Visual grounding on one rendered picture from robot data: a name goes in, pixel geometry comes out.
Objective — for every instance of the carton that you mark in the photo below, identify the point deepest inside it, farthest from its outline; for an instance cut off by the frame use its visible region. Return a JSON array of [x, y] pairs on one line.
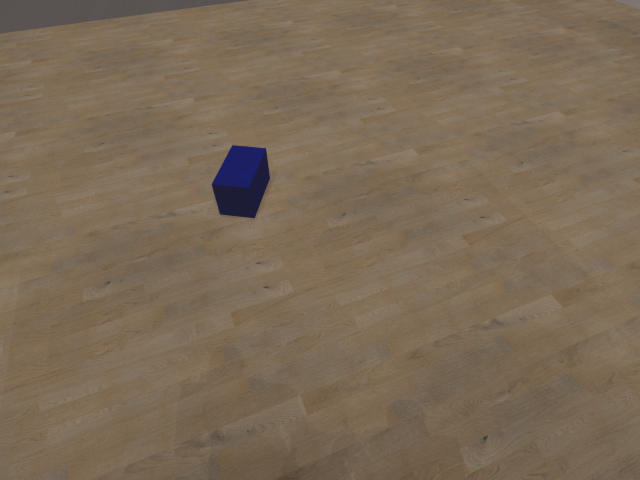
[[240, 184]]

